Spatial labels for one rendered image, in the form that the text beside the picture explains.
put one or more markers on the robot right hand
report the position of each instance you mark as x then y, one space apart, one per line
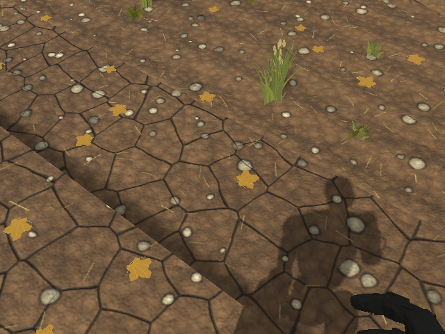
399 309

